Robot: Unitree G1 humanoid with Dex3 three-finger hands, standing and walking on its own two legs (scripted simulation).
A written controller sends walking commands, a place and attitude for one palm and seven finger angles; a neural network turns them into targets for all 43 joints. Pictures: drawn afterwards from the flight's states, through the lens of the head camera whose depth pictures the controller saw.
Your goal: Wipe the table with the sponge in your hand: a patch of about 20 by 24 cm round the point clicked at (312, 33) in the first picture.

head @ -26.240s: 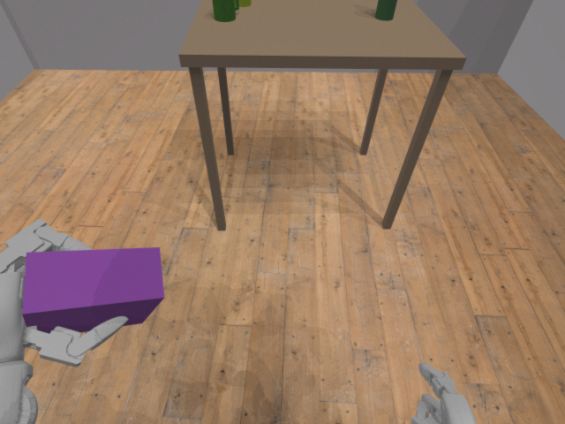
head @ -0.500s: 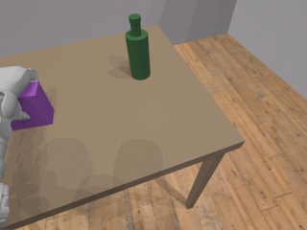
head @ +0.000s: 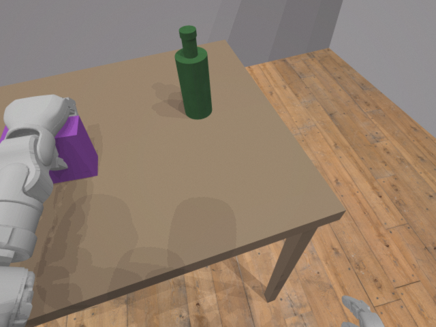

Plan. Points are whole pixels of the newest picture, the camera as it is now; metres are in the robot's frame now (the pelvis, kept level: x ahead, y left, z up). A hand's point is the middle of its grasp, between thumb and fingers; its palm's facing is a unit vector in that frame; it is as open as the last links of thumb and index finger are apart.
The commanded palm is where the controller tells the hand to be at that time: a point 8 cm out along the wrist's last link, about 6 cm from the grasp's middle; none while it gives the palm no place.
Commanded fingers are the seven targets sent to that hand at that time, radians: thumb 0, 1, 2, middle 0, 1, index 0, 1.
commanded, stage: wipe back along the middle lane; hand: left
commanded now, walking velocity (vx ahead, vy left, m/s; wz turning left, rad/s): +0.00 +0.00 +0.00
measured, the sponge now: (59, 158) +0.37 +0.35 +0.09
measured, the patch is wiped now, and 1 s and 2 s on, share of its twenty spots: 0.60 0.75 0.80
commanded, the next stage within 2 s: slide across to the third lane in 1.58 s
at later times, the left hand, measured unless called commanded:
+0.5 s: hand (54, 159) +0.34 +0.32 +0.13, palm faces +0.00 +0.01 -1.00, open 9.8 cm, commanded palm +0.30 +0.30 +0.16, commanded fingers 0.00 0.10 1.30 -1.20 -1.60 -1.20 -1.60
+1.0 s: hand (53, 177) +0.30 +0.30 +0.13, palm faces +0.08 -0.01 -1.00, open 9.7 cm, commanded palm +0.26 +0.29 +0.15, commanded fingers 0.00 0.10 1.30 -1.20 -1.60 -1.20 -1.60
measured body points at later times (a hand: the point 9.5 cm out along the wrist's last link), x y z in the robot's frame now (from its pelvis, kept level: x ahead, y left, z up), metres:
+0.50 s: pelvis -0.01 +0.00 +0.00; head +0.01 -0.03 +0.45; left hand +0.33 +0.32 +0.19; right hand +0.14 -0.26 -0.12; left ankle -0.04 +0.09 -0.74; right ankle -0.03 -0.12 -0.74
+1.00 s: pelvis -0.01 +0.00 +0.00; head +0.00 -0.03 +0.44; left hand +0.29 +0.30 +0.19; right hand +0.18 -0.23 -0.11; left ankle -0.04 +0.09 -0.74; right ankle -0.03 -0.12 -0.74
